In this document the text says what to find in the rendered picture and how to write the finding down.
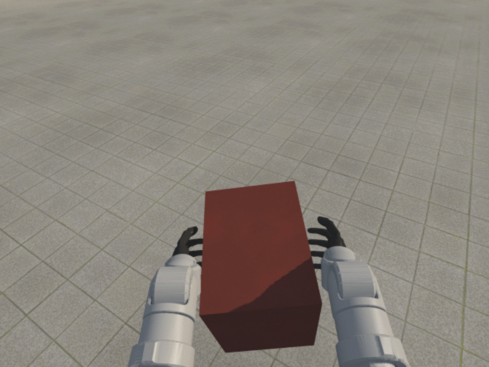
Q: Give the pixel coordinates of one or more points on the robot left hand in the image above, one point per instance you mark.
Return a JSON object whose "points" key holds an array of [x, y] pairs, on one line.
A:
{"points": [[184, 243]]}

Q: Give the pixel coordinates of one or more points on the right robot forearm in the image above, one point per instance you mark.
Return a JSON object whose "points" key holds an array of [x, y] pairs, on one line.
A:
{"points": [[365, 338]]}

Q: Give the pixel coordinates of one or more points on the carton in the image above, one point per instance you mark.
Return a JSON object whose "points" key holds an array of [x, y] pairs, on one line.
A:
{"points": [[258, 283]]}

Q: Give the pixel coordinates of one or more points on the robot right hand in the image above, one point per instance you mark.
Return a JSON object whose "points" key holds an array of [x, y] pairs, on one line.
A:
{"points": [[331, 233]]}

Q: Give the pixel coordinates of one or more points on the left robot forearm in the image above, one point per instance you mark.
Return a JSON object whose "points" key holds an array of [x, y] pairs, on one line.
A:
{"points": [[169, 315]]}

